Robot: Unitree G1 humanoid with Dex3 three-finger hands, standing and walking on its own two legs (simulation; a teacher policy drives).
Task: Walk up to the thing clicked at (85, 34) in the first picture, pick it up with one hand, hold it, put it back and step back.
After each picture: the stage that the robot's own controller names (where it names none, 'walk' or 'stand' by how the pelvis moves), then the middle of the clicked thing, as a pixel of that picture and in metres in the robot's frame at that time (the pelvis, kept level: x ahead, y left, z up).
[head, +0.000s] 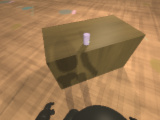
stand; (86, 39) +0.77 +0.10 -0.01
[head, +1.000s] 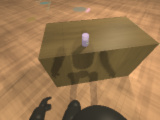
walk; (85, 40) +0.70 +0.12 +0.02
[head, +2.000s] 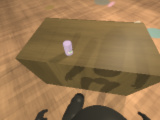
stand; (68, 48) +0.50 +0.27 +0.01
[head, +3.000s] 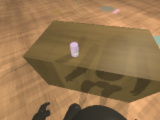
stand; (74, 49) +0.53 +0.18 +0.02
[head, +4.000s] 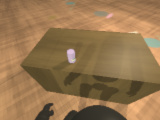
stand; (71, 56) +0.50 +0.21 -0.01
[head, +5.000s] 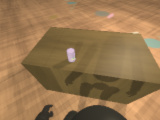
stand; (71, 55) +0.51 +0.21 -0.02
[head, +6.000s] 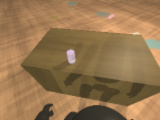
stand; (71, 56) +0.50 +0.21 -0.02
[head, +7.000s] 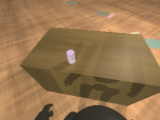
stand; (71, 57) +0.49 +0.21 -0.02
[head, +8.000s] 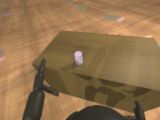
rise first; (78, 58) +0.50 +0.18 -0.01
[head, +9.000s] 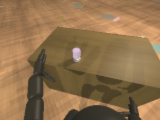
go down; (76, 54) +0.53 +0.16 -0.01
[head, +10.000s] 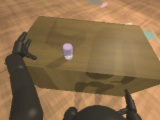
go down; (68, 51) +0.49 +0.17 +0.02
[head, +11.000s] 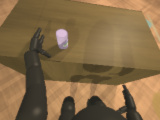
close in; (62, 39) +0.51 +0.17 +0.06
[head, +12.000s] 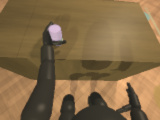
close; (56, 36) +0.53 +0.18 +0.08
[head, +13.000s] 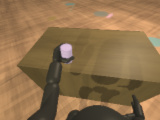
lift; (66, 54) +0.38 +0.17 +0.16
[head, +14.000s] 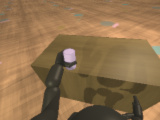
lift; (70, 59) +0.33 +0.16 +0.18
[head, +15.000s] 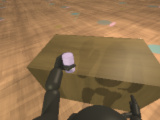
hold; (68, 62) +0.33 +0.16 +0.15
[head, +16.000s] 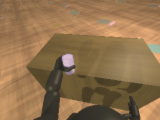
hold; (68, 64) +0.33 +0.17 +0.13
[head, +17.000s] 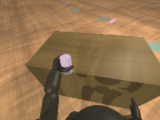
crouch; (66, 64) +0.32 +0.18 +0.13
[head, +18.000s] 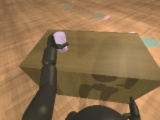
crouch; (61, 42) +0.45 +0.20 +0.20
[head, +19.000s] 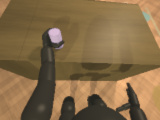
lower; (56, 39) +0.52 +0.19 +0.06
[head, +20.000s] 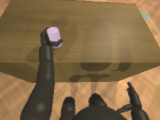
lower; (54, 38) +0.53 +0.19 +0.07
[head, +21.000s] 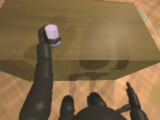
lower; (53, 36) +0.54 +0.19 +0.08
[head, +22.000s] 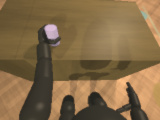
lower; (52, 36) +0.54 +0.19 +0.08
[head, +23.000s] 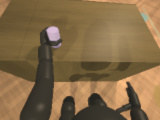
loosen; (54, 37) +0.53 +0.19 +0.07
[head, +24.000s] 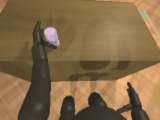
withdraw; (52, 38) +0.53 +0.20 +0.07
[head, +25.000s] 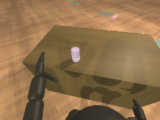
sink last; (75, 54) +0.49 +0.17 +0.03
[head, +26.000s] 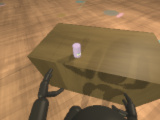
stand; (76, 50) +0.53 +0.19 +0.03
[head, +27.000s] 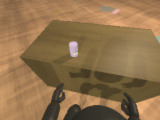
stand; (73, 49) +0.52 +0.19 +0.04
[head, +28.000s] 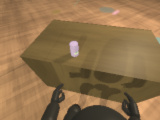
stand; (74, 49) +0.52 +0.18 +0.05
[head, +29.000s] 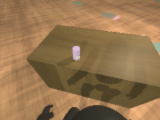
stand; (76, 53) +0.53 +0.17 +0.01
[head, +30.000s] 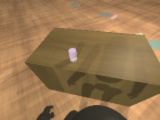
stand; (72, 55) +0.52 +0.20 -0.02
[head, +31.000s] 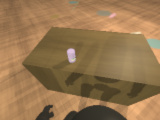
stand; (71, 55) +0.51 +0.21 -0.02
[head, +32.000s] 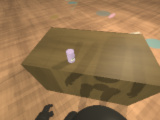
walk; (70, 56) +0.50 +0.22 -0.02
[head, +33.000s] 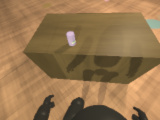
walk; (71, 39) +0.62 +0.23 +0.01
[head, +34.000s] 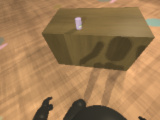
walk; (78, 23) +0.94 +0.23 +0.00
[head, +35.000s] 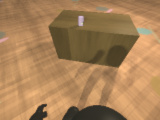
walk; (80, 21) +1.17 +0.22 +0.00
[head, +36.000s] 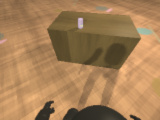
stand; (80, 23) +1.11 +0.21 -0.02
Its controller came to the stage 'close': yes
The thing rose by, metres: 0.22
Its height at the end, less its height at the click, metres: +0.00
